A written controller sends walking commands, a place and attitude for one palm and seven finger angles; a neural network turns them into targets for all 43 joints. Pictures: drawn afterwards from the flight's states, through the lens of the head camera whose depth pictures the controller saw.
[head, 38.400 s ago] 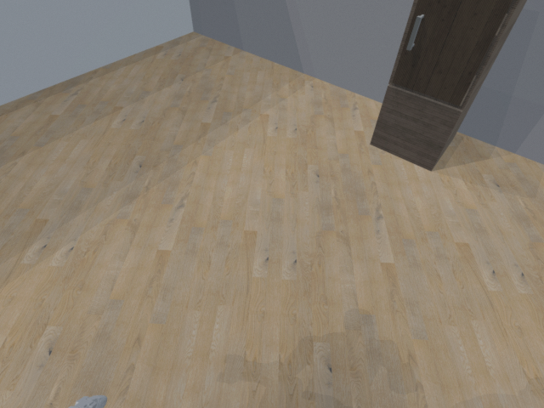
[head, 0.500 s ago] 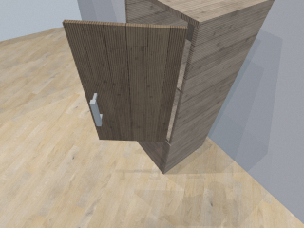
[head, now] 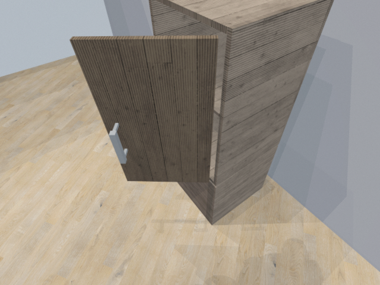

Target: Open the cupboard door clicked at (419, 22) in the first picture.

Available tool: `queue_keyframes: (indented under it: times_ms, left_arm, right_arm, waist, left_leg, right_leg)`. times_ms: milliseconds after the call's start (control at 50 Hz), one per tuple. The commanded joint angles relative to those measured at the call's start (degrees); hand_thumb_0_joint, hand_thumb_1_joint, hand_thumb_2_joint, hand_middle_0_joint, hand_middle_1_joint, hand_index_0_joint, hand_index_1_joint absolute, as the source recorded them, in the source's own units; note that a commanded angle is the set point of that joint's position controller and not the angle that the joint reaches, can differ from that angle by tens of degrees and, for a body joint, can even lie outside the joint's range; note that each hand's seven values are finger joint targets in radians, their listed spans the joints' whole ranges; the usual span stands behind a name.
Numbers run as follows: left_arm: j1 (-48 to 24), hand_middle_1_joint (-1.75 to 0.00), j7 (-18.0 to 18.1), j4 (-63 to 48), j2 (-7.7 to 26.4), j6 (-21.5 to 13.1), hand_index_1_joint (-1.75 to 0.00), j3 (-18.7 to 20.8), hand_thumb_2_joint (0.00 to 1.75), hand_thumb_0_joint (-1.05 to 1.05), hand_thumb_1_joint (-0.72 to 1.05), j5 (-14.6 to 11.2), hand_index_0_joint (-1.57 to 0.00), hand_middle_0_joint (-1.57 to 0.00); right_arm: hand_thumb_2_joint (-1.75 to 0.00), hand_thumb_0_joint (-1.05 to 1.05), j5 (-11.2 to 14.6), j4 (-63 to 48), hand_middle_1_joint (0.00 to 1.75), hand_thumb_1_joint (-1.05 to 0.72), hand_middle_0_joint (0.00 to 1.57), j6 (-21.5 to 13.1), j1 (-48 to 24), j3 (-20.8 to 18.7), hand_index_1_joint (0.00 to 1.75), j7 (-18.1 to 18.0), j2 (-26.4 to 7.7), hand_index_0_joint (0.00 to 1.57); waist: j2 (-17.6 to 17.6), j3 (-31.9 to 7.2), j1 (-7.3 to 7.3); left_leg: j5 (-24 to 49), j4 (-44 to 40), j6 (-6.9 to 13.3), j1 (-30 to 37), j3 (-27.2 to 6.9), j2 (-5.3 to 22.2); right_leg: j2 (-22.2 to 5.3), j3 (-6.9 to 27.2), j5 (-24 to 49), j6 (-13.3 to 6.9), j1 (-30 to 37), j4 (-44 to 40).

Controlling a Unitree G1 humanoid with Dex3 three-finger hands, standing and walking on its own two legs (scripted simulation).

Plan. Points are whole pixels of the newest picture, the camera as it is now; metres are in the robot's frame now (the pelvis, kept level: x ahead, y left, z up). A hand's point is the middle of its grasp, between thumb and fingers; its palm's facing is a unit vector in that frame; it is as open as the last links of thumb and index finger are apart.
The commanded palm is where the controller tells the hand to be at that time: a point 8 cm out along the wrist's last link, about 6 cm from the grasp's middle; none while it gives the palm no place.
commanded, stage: come to a stop and stand still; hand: left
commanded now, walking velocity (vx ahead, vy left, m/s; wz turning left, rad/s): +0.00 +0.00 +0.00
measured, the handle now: (119, 143) +0.54 +0.27 -0.07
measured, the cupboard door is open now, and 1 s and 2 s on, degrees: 52 52 52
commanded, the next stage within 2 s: look again from close up in 0.66 s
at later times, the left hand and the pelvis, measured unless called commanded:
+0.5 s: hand out of the picture +0.01 +0.12 -0.16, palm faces +0.04 -0.98 -0.22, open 7.3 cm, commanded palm none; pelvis +0.00 -0.06 +0.01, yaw +2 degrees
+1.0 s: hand out of the picture +0.01 +0.12 -0.16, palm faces +0.06 -0.98 -0.20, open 7.3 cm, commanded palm none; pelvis +0.02 -0.05 +0.01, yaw +1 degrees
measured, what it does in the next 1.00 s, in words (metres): shifts its weight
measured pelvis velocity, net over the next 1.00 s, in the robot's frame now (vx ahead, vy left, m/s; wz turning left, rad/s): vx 0.02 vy -0.05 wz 0.02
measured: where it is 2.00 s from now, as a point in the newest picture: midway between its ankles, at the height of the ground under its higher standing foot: outside the picture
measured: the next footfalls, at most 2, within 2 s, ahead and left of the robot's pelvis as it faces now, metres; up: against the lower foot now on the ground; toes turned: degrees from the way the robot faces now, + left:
none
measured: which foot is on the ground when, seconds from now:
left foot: down 0.00-1.00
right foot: down 0.00-1.00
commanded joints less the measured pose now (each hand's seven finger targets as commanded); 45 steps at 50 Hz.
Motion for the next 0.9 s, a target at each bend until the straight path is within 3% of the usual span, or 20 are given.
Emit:
queue_keyframes:
  times_ms: [0, 40, 80, 180, 340, 440, 500, 880]
  left_arm:
    - [0.0, -0.30, -0.6, -2.7, 6.5, -2.4, -0.30, 0.2, 0.90, 0.00, 0.90, 0.2, -0.20, -0.20]
    - [0.1, -0.30, -0.8, -2.6, 7.3, -2.6, -0.30, 0.4, 0.90, 0.00, 0.90, 0.2, -0.20, -0.20]
    - [0.6, -0.30, -0.8, -2.3, 7.7, -2.8, -0.30, 0.5, 0.90, 0.00, 0.90, 0.3, -0.20, -0.20]
    - [1.4, -0.30, -0.8, -0.9, 7.6, -3.4, -0.30, 0.8, 0.90, 0.00, 0.90, 0.2, -0.20, -0.20]
    - [1.8, -0.30, -0.8, 1.1, 7.4, -3.5, -0.30, 1.2, 0.90, 0.00, 0.90, -0.2, -0.20, -0.20]
    - [2.5, -0.30, -0.6, 2.1, 7.2, -3.7, -0.30, 1.4, 0.90, 0.00, 0.90, -0.3, -0.20, -0.20]
    - [2.5, -0.30, -0.4, 2.5, 6.8, -3.7, -0.30, 1.4, 0.90, 0.00, 0.90, -0.3, -0.20, -0.20]
    - [3.5, -0.30, -0.3, 4.1, 5.0, -3.6, -0.30, 0.9, 0.90, 0.00, 0.90, -0.1, -0.20, -0.20]
  right_arm:
    - [-0.90, 0.00, -0.1, -2.7, 0.30, -0.90, 0.20, -0.9, 2.6, -0.5, 0.30, 0.5, -3.9, 0.20]
    - [-0.90, 0.00, -0.2, -1.8, 0.30, -0.90, 0.20, -1.0, 3.5, -0.3, 0.30, 0.8, -3.9, 0.20]
    - [-0.90, 0.00, -0.2, -1.0, 0.30, -0.90, 0.20, -1.1, 3.7, -0.3, 0.30, 0.8, -4.0, 0.20]
    - [-0.90, 0.00, -0.2, 1.2, 0.30, -0.90, 0.20, -1.6, 4.5, 0.1, 0.30, 0.7, -3.8, 0.20]
    - [-0.90, 0.00, -0.3, 5.3, 0.30, -0.90, 0.20, -1.7, 7.5, 0.8, 0.30, 0.6, -2.4, 0.20]
    - [-0.90, 0.00, -0.2, 7.1, 0.30, -0.90, 0.20, -2.0, 9.2, 1.0, 0.30, 0.3, -1.7, 0.20]
    - [-0.90, 0.00, -0.2, 8.0, 0.30, -0.90, 0.20, -1.9, 10.2, 1.1, 0.30, 0.1, -1.2, 0.20]
    - [-0.90, 0.00, -0.1, 8.3, 0.30, -0.90, 0.20, -2.6, 9.2, 0.9, 0.30, -0.6, -0.6, 0.20]
  waist:
    - [-6.7, 4.2, -1.96]
    - [-5.7, 4.4, -2.17]
    - [-5.4, 4.5, -2.08]
    - [-4.2, 2.4, -1.62]
    - [-3.4, 2.7, -0.96]
    - [-3.6, 0.5, -0.52]
    - [-3.8, 1.8, -0.52]
    - [-1.3, 1.9, -0.33]
  left_leg:
    - [0.9, -8.9, -1.1, -2.0, -8.2, 6.1]
    - [0.9, -9.2, -1.2, -0.7, -7.8, 5.8]
    - [1.6, -9.6, -1.2, -0.1, -7.5, 5.8]
    - [3.5, -10.4, -1.6, 0.0, -7.1, 6.2]
    - [4.5, -10.0, -2.4, -2.7, -6.4, 6.0]
    - [6.0, -10.1, -2.9, -3.5, -5.9, 6.2]
    - [6.2, -10.4, -3.1, -4.1, -5.8, 6.4]
    - [10.1, -13.3, -2.9, -1.3, -6.6, 8.3]
  right_leg:
    - [-7.1, 11.7, -2.1, -3.5, -4.8, -13.7]
    - [-6.8, 12.3, -7.7, -3.4, -6.3, -16.1]
    - [-6.6, 12.5, -8.8, -3.4, -6.3, -17.8]
    - [-6.7, 12.2, -6.3, -3.0, -2.5, -19.3]
    - [-7.5, 12.2, -6.3, -2.6, 1.3, -21.5]
    - [-7.9, 11.4, 1.7, -1.3, 6.2, -20.6]
    - [-7.7, 10.7, 4.8, -0.8, 6.6, -20.4]
    - [-5.8, 7.9, 14.7, -1.7, 7.0, -16.1]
